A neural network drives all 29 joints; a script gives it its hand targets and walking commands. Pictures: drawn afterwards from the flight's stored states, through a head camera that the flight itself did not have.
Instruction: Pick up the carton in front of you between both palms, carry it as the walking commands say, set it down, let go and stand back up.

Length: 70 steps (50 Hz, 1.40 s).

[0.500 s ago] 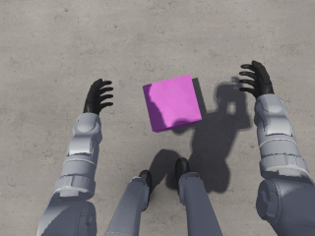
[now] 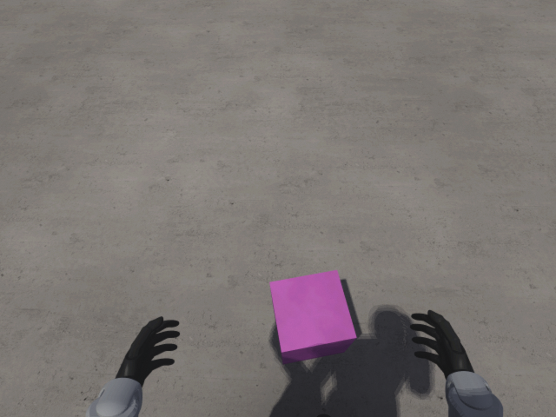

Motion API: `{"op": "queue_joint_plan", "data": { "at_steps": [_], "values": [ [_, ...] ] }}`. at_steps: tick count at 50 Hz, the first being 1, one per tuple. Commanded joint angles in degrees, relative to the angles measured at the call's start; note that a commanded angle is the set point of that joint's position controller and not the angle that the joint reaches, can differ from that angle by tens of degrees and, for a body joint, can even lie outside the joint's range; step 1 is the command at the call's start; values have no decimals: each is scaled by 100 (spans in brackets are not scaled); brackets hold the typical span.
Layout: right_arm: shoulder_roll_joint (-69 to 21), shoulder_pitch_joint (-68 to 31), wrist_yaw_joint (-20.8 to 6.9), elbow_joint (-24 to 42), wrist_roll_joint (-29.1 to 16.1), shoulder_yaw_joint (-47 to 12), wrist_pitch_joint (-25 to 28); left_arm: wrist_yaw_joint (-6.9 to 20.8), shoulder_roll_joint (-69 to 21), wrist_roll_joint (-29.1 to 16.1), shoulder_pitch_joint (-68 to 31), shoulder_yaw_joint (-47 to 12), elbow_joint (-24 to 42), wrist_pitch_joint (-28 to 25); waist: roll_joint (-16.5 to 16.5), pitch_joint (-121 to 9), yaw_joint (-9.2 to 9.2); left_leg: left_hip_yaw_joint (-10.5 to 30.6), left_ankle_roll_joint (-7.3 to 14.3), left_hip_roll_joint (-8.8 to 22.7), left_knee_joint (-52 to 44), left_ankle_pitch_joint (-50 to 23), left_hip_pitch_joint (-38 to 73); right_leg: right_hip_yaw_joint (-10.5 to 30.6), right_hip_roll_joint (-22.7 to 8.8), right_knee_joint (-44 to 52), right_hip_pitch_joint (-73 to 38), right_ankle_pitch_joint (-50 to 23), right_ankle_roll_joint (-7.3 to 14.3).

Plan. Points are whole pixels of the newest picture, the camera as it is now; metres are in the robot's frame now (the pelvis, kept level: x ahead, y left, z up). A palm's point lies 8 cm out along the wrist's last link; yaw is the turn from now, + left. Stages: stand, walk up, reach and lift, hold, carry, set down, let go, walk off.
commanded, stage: let go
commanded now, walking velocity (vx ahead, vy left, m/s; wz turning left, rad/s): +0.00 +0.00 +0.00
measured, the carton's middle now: (308, 319) +0.41 -0.04 -0.64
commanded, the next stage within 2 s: stand in 0.60 s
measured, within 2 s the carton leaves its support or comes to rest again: neither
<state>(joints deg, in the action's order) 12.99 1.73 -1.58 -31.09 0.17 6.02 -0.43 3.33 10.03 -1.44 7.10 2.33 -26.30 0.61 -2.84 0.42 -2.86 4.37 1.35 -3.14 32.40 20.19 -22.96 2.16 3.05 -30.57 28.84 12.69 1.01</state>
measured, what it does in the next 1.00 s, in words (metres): stands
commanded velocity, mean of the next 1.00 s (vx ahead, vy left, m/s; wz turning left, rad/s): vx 0.00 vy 0.00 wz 0.00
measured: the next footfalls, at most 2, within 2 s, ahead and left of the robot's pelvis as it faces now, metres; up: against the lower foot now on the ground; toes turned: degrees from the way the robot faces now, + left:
none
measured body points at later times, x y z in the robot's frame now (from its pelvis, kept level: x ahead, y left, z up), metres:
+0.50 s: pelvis +0.00 +0.01 +0.01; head +0.01 +0.01 +0.46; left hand +0.18 +0.24 -0.06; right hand +0.16 -0.23 -0.07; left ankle -0.05 +0.10 -0.73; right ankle +0.02 -0.11 -0.73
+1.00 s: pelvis +0.02 +0.00 +0.00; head +0.04 +0.01 +0.45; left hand +0.17 +0.29 -0.10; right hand +0.17 -0.29 -0.08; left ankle -0.05 +0.10 -0.73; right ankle +0.02 -0.11 -0.73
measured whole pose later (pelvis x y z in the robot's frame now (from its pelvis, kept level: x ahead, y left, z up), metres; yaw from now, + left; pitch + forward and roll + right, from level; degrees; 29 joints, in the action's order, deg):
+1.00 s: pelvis +0.02 +0.00 +0.00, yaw +1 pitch +1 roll -1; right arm 20.0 13.1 1.1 -37.1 1.8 3.1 -1.2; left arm -1.1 18.8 1.9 8.3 2.4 -43.7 0.1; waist -0.6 0.4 0.2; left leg 5.6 2.1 -3.4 30.8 22.9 -8.1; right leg 1.1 2.7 -31.1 14.7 17.0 1.1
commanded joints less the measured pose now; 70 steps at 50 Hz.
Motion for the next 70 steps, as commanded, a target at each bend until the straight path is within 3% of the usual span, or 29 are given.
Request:
{"op": "queue_joint_plan", "data": {
  "at_steps": [1,8,15,22,23,24,30,31,33,34,36,41,47,57,70],
  "values": [
    [509,397,2,638,-49,48,114,8,608,-25,237,91,607,-107,273,-1443,175,-7,-365,273,-733,-2605,113,139,-141,197,-2890,-2366,-33],
    [522,954,-148,928,-77,-108,-138,22,651,21,339,-2,724,110,76,-443,288,-29,-330,320,-1211,-2065,477,12,-80,636,-3126,-1611,-86],
    [592,920,-272,1219,-69,-187,-474,-40,650,187,384,90,656,448,-157,175,183,1,-250,456,-1419,-1438,239,-105,-58,568,-3456,-1083,-96],
    [598,946,-251,1328,7,-179,-630,-17,609,217,322,132,675,582,48,243,240,-9,-205,476,-1385,-1426,389,-69,-64,517,-3588,-1212,-101],
    [546,1163,-131,1068,-153,-105,-431,-196,726,261,82,58,1078,865,-119,-145,376,-13,-255,290,-1151,-1419,584,-117,-52,334,-3691,-1388,-56],
    [608,1116,-88,1140,-97,-147,-390,-266,653,227,212,-6,946,947,103,-67,383,-11,-242,286,-1117,-1334,559,-115,-55,329,-3526,-1411,-59],
    [612,933,-69,1168,-116,-224,-435,-423,570,153,156,-75,988,1165,280,165,284,4,-166,253,-1173,-960,144,-104,-121,319,-3561,-1294,-51],
    [1128,919,131,498,212,-81,-328,-534,1450,315,96,245,82,693,702,249,89,217,-276,317,-841,-497,153,326,-588,409,-2206,-171,-135],
    [1152,1050,192,435,221,-41,-198,-526,1502,390,64,238,-157,328,559,212,290,276,-185,344,-708,118,633,582,-648,693,-1500,1085,-49],
    [1151,1063,181,373,230,-52,-136,-502,1450,394,-42,237,-220,218,431,202,319,351,-134,379,-750,290,607,608,-639,686,-1396,1243,-14],
    [1194,987,170,261,234,-56,-43,-438,1355,364,-163,223,-398,69,229,38,310,484,-63,466,-786,191,517,549,-575,482,-1553,827,13],
    [1298,943,196,58,179,-83,18,-408,1465,340,-98,207,-887,-85,180,-426,288,482,-104,542,-534,-1416,727,505,-637,139,-2089,-1032,83],
    [1447,1105,284,-181,160,-83,-1,-460,1643,333,-46,193,-1324,-134,238,-529,316,483,-120,595,-451,-2228,1018,557,-727,111,-2280,-1763,149],
    [1547,1146,354,-426,138,-116,51,-491,1708,312,-82,193,-1733,-168,221,-494,291,535,-89,674,-638,-2765,1196,518,-732,161,-2527,-2191,156],
    [1617,1008,350,-814,123,-181,116,-478,1771,295,-190,154,-2115,-174,190,-254,265,631,-53,735,-1034,-2300,1222,537,-745,428,-2577,-1752,129]
  ]
}}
